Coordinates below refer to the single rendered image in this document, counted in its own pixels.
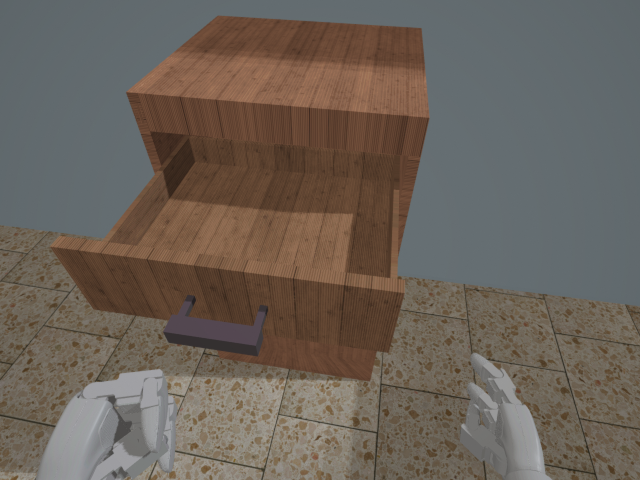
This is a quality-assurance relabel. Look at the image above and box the handle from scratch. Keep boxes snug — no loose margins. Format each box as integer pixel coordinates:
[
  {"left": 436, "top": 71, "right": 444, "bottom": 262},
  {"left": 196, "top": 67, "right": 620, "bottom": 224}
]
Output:
[{"left": 163, "top": 295, "right": 268, "bottom": 356}]

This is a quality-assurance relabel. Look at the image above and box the cabinet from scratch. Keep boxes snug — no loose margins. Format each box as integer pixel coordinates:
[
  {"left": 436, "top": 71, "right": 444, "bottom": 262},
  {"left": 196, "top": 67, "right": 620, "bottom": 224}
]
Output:
[{"left": 126, "top": 16, "right": 430, "bottom": 381}]

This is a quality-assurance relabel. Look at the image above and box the right robot hand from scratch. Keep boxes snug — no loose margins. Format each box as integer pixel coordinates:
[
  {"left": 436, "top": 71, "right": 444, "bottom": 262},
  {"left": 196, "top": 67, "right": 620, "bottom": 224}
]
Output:
[{"left": 460, "top": 353, "right": 546, "bottom": 480}]

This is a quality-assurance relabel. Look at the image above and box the left robot hand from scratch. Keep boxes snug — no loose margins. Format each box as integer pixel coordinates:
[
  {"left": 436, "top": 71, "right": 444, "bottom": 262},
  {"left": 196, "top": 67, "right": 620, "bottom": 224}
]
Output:
[{"left": 36, "top": 369, "right": 178, "bottom": 480}]

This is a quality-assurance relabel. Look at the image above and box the drawer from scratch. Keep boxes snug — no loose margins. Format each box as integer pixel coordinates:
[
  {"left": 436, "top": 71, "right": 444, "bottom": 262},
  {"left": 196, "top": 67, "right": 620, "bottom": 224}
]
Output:
[{"left": 50, "top": 135, "right": 405, "bottom": 353}]

